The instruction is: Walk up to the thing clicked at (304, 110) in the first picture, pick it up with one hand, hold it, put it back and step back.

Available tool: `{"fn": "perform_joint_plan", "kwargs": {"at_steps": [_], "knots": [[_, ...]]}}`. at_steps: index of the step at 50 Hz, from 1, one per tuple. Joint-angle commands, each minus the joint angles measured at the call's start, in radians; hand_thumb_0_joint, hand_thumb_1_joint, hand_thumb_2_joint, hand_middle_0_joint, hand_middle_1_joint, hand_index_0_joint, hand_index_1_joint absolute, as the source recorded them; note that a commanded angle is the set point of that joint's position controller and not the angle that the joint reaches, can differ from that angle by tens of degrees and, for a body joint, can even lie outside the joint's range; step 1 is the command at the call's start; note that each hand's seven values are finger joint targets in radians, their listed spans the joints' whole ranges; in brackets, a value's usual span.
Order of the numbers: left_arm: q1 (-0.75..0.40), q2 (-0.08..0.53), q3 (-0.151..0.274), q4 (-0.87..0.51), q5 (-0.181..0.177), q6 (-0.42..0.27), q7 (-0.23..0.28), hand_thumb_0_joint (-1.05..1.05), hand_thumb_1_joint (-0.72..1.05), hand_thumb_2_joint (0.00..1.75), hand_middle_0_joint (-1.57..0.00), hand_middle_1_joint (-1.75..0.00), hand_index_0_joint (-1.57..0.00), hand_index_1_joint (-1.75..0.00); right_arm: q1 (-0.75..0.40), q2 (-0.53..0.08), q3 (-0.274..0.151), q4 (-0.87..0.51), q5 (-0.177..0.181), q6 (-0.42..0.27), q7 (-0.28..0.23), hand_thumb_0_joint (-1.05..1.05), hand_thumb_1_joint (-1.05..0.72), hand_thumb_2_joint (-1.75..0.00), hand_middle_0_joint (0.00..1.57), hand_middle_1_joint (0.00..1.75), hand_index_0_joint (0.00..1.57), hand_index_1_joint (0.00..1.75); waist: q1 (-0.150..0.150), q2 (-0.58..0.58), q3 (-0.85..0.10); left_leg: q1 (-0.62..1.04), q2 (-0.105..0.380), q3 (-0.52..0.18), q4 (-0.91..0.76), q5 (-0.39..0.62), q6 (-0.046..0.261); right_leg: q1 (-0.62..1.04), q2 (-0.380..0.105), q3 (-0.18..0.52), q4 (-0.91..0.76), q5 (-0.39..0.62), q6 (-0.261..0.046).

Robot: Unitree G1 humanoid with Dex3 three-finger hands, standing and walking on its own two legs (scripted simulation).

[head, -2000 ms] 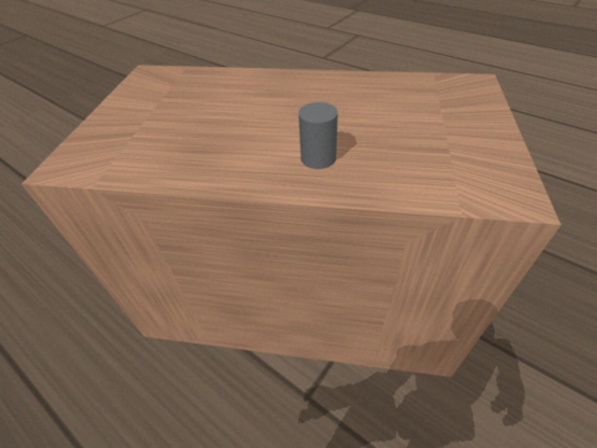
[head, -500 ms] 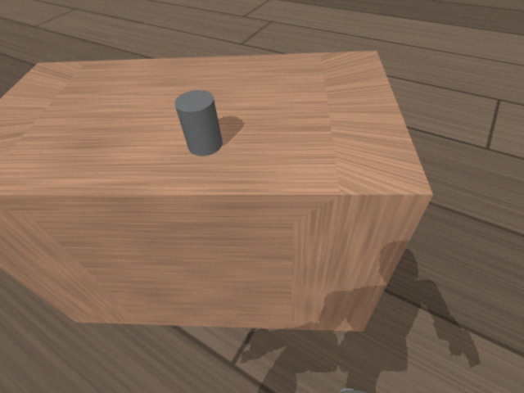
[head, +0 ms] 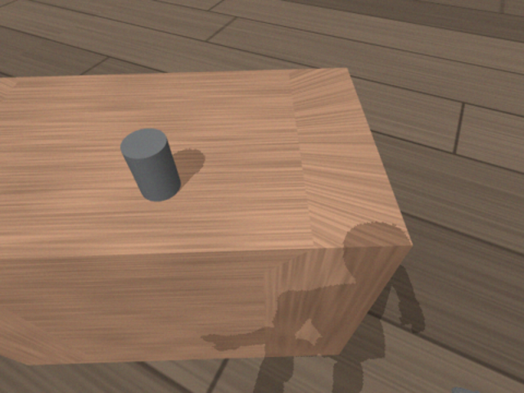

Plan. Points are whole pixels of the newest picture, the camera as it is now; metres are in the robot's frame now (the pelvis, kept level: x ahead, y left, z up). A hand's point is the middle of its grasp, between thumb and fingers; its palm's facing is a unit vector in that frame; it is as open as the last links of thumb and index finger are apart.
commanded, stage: walk up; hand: left
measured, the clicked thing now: (153, 166) +0.49 +0.25 +0.05
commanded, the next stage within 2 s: stand in 1.88 s
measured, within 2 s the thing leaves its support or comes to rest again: neither
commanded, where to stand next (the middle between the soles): +0.04 +0.02 m, yaw +2 degrees
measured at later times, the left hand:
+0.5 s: hand out of the picture +0.12 +0.23 -0.13, palm faces -0.02 -0.94 -0.35, open 7.4 cm
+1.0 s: hand out of the picture +0.07 +0.26 -0.14, palm faces -0.01 -0.94 -0.34, open 7.4 cm
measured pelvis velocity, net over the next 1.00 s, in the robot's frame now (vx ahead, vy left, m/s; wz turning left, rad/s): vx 0.00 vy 0.01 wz -0.01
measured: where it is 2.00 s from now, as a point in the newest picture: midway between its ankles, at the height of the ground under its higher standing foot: outside the picture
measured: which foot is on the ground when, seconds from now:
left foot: down 0.00-1.00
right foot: down 0.00-1.00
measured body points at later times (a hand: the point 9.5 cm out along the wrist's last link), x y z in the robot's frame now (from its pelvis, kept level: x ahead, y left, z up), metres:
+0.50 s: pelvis +0.01 -0.02 +0.02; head +0.02 -0.03 +0.47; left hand +0.12 +0.27 -0.10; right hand +0.10 -0.33 -0.11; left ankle +0.03 +0.11 -0.73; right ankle -0.01 -0.14 -0.73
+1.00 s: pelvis +0.00 +0.01 +0.02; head +0.01 +0.01 +0.47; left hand +0.07 +0.31 -0.11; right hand +0.07 -0.29 -0.11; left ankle +0.03 +0.11 -0.73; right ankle -0.01 -0.14 -0.73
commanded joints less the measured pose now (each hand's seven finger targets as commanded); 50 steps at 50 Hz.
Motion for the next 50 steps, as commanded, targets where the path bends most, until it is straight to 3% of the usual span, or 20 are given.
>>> {"fn": "perform_joint_plan", "kwargs": {"at_steps": [1, 2, 3, 6, 8, 10, 14, 20, 26, 34, 38, 42, 50], "knots": [[0.016, 0.227, 0.044, -0.033, 0.004, -0.029, 0.031, 0.00, 0.90, 0.90, -0.20, -0.30, -0.20, -0.30, -0.002, -0.225, -0.063, -0.047, 0.026, -0.001, -0.020, 0.00, -0.90, -0.90, 0.20, 0.30, 0.20, 0.30, -0.014, 0.074, -0.210, 0.099, 0.082, -0.103, -0.090, 0.355, 0.033, 0.087, -0.137, 0.137, -0.084, 0.397, -0.062], [-0.023, 0.234, 0.041, -0.023, 0.001, -0.025, 0.025, 0.00, 0.90, 0.90, -0.20, -0.30, -0.20, -0.30, -0.001, -0.227, -0.066, -0.027, 0.023, 0.004, -0.021, 0.00, -0.90, -0.90, 0.20, 0.30, 0.20, 0.30, -0.029, 0.039, -0.183, 0.147, 0.076, -0.105, -0.122, 0.245, 0.037, 0.014, -0.136, 0.124, -0.068, 0.343, -0.068], [-0.048, 0.215, 0.034, -0.022, -0.001, -0.022, 0.024, 0.00, 0.90, 0.90, -0.20, -0.30, -0.20, -0.30, -0.021, -0.234, -0.067, -0.013, 0.015, 0.006, -0.022, 0.00, -0.90, -0.90, 0.20, 0.30, 0.20, 0.30, -0.025, 0.027, -0.169, 0.174, 0.092, -0.116, -0.134, 0.257, 0.041, -0.009, -0.123, 0.108, -0.073, 0.315, -0.056], [-0.045, 0.205, 0.025, 0.015, -0.001, -0.026, 0.029, 0.00, 0.90, 0.90, -0.20, -0.30, -0.20, -0.30, -0.087, -0.236, -0.060, 0.006, 0.018, 0.006, -0.016, 0.00, -0.90, -0.90, 0.20, 0.30, 0.20, 0.30, -0.006, -0.010, -0.170, 0.171, 0.097, -0.094, -0.095, 0.413, 0.052, 0.046, -0.116, 0.086, -0.099, 0.467, -0.041], [-0.071, 0.214, 0.028, 0.027, -0.002, -0.029, 0.032, 0.00, 0.90, 0.90, -0.20, -0.30, -0.20, -0.30, -0.078, -0.225, -0.058, 0.027, 0.019, 0.010, -0.015, 0.00, -0.90, -0.90, 0.20, 0.30, 0.20, 0.30, -0.015, -0.045, -0.177, 0.187, 0.090, -0.077, -0.105, 0.441, 0.046, 0.071, -0.127, 0.095, -0.093, 0.566, -0.043], [-0.095, 0.213, 0.027, 0.032, -0.004, -0.027, 0.034, 0.00, 0.90, 0.90, -0.20, -0.30, -0.20, -0.30, -0.095, -0.222, -0.056, 0.045, 0.020, 0.016, -0.013, 0.00, -0.90, -0.90, 0.20, 0.30, 0.20, 0.30, -0.015, -0.057, -0.171, 0.196, 0.088, -0.070, -0.127, 0.414, 0.041, 0.075, -0.132, 0.094, -0.114, 0.565, -0.036], [-0.145, 0.209, 0.022, 0.053, 0.004, -0.023, 0.034, 0.00, 0.90, 0.90, -0.20, -0.30, -0.20, -0.30, -0.130, -0.213, -0.052, 0.076, 0.017, 0.030, -0.006, 0.00, -0.90, -0.90, 0.20, 0.30, 0.20, 0.30, -0.021, -0.072, -0.135, 0.211, 0.069, -0.060, -0.168, 0.281, 0.028, 0.046, -0.142, 0.124, -0.202, 0.438, -0.032], [-0.165, 0.201, 0.024, 0.086, 0.006, -0.021, 0.031, 0.00, 0.90, 0.90, -0.20, -0.30, -0.20, -0.30, -0.160, -0.214, -0.048, 0.119, 0.009, 0.031, -0.001, 0.00, -0.90, -0.90, 0.20, 0.30, 0.20, 0.30, -0.014, -0.033, -0.159, 0.256, 0.080, -0.059, -0.230, 0.290, 0.019, 0.086, -0.136, 0.110, -0.257, 0.420, -0.020], [-0.186, 0.193, 0.027, 0.111, 0.011, -0.017, 0.027, 0.00, 0.90, 0.90, -0.20, -0.30, -0.20, -0.30, -0.163, -0.210, -0.047, 0.153, 0.004, 0.033, 0.001, 0.00, -0.90, -0.90, 0.20, 0.30, 0.20, 0.30, -0.021, -0.001, -0.121, 0.263, 0.077, -0.065, -0.284, 0.177, 0.006, 0.041, -0.137, 0.125, -0.332, 0.237, -0.021], [-0.179, 0.171, 0.027, 0.140, 0.012, -0.008, 0.018, 0.00, 0.90, 0.90, -0.20, -0.30, -0.20, -0.30, -0.147, -0.210, -0.047, 0.179, -0.001, 0.022, -0.002, 0.00, -0.90, -0.90, 0.20, 0.30, 0.20, 0.30, -0.018, 0.029, -0.092, 0.222, 0.100, -0.099, -0.349, 0.110, 0.008, 0.043, -0.108, 0.097, -0.341, 0.137, -0.017], [-0.150, 0.157, 0.023, 0.153, 0.014, -0.006, 0.015, 0.00, 0.90, 0.90, -0.20, -0.30, -0.20, -0.30, -0.154, -0.220, -0.054, 0.182, 0.000, 0.017, -0.005, 0.00, -0.90, -0.90, 0.20, 0.30, 0.20, 0.30, -0.016, 0.048, -0.130, 0.225, 0.114, -0.113, -0.360, 0.122, 0.021, 0.078, -0.096, 0.078, -0.327, 0.161, -0.015], [-0.141, 0.152, 0.021, 0.158, 0.013, -0.001, 0.015, 0.00, 0.90, 0.90, -0.20, -0.30, -0.20, -0.30, -0.158, -0.221, -0.056, 0.184, -0.003, 0.017, -0.006, 0.00, -0.90, -0.90, 0.20, 0.30, 0.20, 0.30, -0.014, 0.067, -0.112, 0.196, 0.119, -0.129, -0.388, 0.068, 0.022, 0.074, -0.090, 0.068, -0.315, 0.133, -0.012], [-0.116, 0.154, 0.016, 0.169, 0.016, 0.000, 0.017, 0.00, 0.90, 0.90, -0.20, -0.30, -0.20, -0.30, -0.162, -0.216, -0.061, 0.175, -0.002, 0.018, -0.006, 0.00, -0.90, -0.90, 0.20, 0.30, 0.20, 0.30, -0.012, 0.041, -0.113, 0.213, 0.119, -0.127, -0.381, 0.107, 0.028, 0.065, -0.094, 0.057, -0.314, 0.166, -0.003]]}}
